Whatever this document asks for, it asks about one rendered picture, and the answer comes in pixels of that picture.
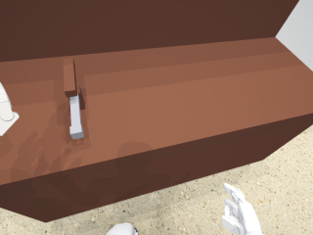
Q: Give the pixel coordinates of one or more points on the left robot thigh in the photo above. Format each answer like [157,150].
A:
[122,229]

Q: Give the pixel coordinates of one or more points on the robot left hand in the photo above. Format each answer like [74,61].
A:
[7,117]

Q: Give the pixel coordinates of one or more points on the counter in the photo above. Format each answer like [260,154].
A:
[170,91]

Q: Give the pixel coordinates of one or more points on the tap lever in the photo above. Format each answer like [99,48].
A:
[76,131]

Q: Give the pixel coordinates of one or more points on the robot right hand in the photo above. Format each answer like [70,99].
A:
[243,219]

